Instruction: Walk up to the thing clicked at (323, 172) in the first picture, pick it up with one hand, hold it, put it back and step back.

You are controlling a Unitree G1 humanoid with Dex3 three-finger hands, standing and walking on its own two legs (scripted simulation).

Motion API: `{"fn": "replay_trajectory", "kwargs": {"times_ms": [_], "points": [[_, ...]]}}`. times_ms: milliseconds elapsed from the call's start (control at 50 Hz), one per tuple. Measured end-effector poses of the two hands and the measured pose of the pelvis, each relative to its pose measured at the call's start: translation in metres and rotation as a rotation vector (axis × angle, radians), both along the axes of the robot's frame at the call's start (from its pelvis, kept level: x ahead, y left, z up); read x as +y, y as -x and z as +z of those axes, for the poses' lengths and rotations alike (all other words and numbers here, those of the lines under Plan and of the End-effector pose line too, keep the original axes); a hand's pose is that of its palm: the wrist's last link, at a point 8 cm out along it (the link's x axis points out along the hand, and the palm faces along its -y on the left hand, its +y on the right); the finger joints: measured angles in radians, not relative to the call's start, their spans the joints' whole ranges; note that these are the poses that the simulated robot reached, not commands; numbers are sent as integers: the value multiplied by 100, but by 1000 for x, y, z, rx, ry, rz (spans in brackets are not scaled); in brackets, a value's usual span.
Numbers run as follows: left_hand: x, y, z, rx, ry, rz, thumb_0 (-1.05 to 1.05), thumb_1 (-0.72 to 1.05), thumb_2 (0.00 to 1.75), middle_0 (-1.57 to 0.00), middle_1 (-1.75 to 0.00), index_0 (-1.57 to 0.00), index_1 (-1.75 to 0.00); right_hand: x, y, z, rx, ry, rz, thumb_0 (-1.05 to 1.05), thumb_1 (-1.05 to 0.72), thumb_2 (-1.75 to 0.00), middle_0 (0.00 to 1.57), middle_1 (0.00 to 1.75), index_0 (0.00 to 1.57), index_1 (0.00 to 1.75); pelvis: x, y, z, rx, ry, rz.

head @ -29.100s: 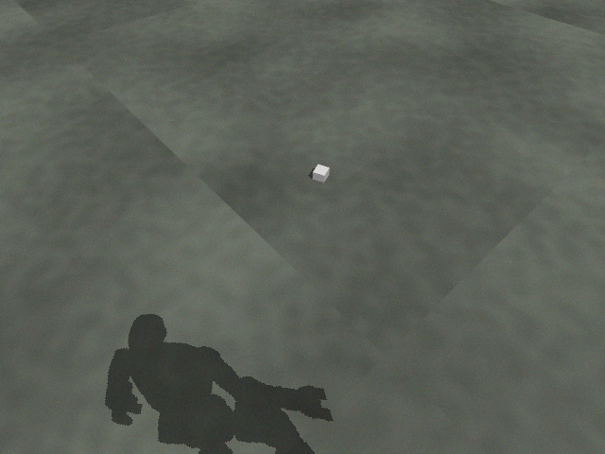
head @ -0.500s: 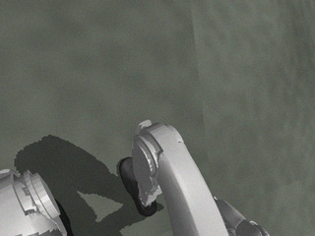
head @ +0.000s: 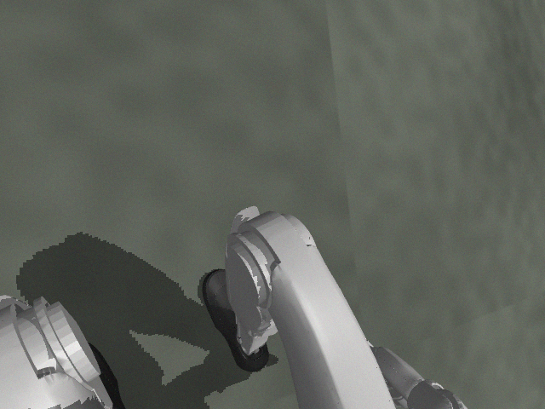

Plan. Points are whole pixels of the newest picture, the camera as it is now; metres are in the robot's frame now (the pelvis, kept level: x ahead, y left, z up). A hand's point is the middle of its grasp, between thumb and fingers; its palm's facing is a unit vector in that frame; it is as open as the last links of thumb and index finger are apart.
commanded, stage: open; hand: left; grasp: from above
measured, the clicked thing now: out of the picture +0.46 +0.35 -0.28
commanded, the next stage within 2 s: withdraw in 0.42 s
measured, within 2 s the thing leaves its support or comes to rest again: neither
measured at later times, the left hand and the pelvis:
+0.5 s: hand out of the picture +0.45 +0.34 -0.25, palm faces -0.44 -0.15 -0.89, open 14.5 cm; pelvis +0.00 +0.00 +0.00, yaw +0 degrees
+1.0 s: hand out of the picture +0.45 +0.39 -0.09, palm faces -0.37 -0.10 -0.92, open 14.3 cm; pelvis +0.00 +0.00 +0.03, yaw +4 degrees
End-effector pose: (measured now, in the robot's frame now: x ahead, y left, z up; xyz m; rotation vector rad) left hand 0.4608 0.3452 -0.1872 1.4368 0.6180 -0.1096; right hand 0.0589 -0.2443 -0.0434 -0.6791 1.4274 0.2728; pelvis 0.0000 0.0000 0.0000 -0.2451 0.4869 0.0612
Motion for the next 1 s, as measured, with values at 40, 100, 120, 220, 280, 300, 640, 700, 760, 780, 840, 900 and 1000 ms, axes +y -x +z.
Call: {"fn": "replay_trajectory", "kwargs": {"times_ms": [40, 100, 120, 220, 280, 300, 640, 700, 760, 780, 840, 900, 1000], "points": [[1, 1, 1, 3, 4, 7, 0, -21, 71, -41, -64, -39, -65, 0, 0, 0, 1, -2, -1, 0, -90, -90, 20, 30, 20, 30, 0, 0, 0, 0, 0, 1], [2, 3, 2, 10, 7, 15, 0, -29, 78, -34, -69, -32, -72, 1, -1, 1, -3, -2, 0, 0, -90, -90, 20, 30, 20, 30, 0, 0, 1, 1, 1, 1], [3, 4, 2, 16, 7, 16, 0, -32, 81, -32, -71, -30, -73, 1, -1, 1, -5, -2, 1, 0, -90, -90, 20, 30, 20, 30, 0, 0, 1, 1, 2, 1], [4, 6, 2, 20, 11, 2, 0, -44, 91, -23, -79, -19, -83, 0, -2, 1, -8, 3, 7, 0, -90, -90, 20, 30, 20, 30, 0, 1, 2, -3, 1, 1], [4, 5, 3, 17, 15, -5, 0, -50, 97, -18, -84, -14, -88, 0, -3, 1, -8, 6, 10, 0, -90, -90, 20, 30, 20, 30, 0, 1, 1, -2, 2, 2], [4, 5, 2, 18, 14, -8, 0, -51, 98, -17, -85, -13, -89, 0, -3, 2, -8, 8, 10, 0, -90, -90, 20, 30, 20, 30, 0, 1, 1, -3, 2, 2], [1, -2, 6, -29, -2, -9, 0, -56, 102, -8, -96, -6, -98, 0, -2, 2, 1, -6, 9, 0, -90, -90, 20, 30, 20, 30, -1, 1, 2, 1, -2, 1], [4, -6, 18, -72, -12, 0, 0, -56, 101, -8, -98, -7, -99, 0, -2, 1, -10, -14, 1, 0, -91, -90, 20, 30, 20, 30, -2, 0, 2, 5, -3, 0], [10, -11, 38, -118, -38, 5, 0, -55, 100, -8, -99, -8, -100, -1, -5, -1, -25, -25, -18, 0, -91, -90, 20, 30, 20, 30, -2, -1, 3, 18, -5, 1], [13, -12, 46, -131, -46, 8, 0, -55, 100, -8, -99, -8, -100, -1, -6, -2, -32, -30, -27, 0, -91, -90, 20, 30, 20, 30, -2, -1, 4, 24, -5, 3], [23, -13, 77, -162, -76, 16, 0, -55, 100, -8, -100, -8, -100, -2, -12, -6, -52, -50, -60, 0, -91, -90, 20, 30, 20, 30, -1, -2, 7, 48, -9, 9], [33, -8, 111, -162, -100, 37, 0, -55, 100, -8, -100, -7, -100, -2, -22, -10, -75, -77, -99, 0, -91, -90, 20, 30, 20, 30, 0, -3, 13, 69, -18, 21], [41, 8, 152, -56, -94, 77, 0, -55, 101, -8, -100, -7, -101, 0, -39, -7, -126, -107, -149, 0, -91, -90, 20, 30, 20, 30, -1, 1, 31, 80, -42, 45]]}}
